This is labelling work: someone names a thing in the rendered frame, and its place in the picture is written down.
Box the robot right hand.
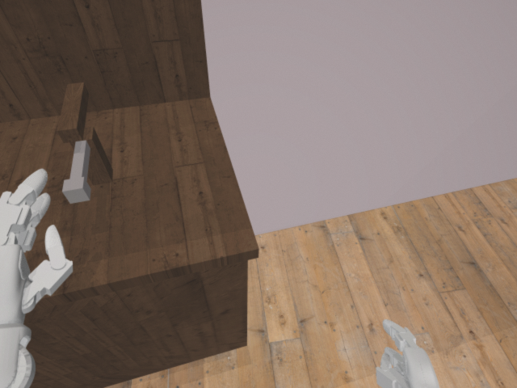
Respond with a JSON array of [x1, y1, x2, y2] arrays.
[[376, 319, 439, 388]]

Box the robot left hand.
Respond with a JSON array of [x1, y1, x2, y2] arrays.
[[0, 168, 73, 325]]

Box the counter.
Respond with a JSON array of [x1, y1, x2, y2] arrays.
[[0, 0, 259, 388]]

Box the robot left forearm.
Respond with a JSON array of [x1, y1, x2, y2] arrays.
[[0, 323, 36, 388]]

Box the tap lever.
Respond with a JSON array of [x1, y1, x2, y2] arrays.
[[62, 140, 91, 204]]

